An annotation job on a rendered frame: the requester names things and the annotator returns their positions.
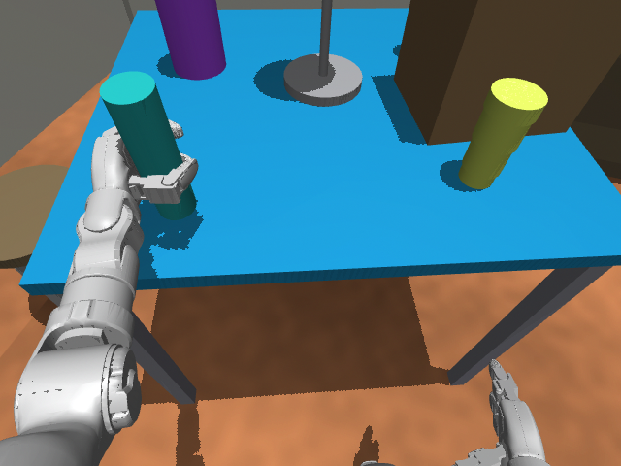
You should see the stool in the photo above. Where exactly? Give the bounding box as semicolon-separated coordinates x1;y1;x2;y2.
0;165;69;307

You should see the left robot hand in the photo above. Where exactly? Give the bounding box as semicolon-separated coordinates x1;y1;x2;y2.
91;119;198;207

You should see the desk lamp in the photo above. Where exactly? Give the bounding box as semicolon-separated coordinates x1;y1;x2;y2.
284;0;363;107

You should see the table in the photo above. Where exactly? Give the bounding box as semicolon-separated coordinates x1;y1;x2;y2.
19;8;621;404

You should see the right robot hand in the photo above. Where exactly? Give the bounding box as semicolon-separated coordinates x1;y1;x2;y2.
451;359;546;466

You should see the left robot arm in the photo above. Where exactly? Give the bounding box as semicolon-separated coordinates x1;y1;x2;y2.
0;188;144;466

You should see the bookshelf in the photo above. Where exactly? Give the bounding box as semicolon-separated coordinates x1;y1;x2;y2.
570;54;621;179

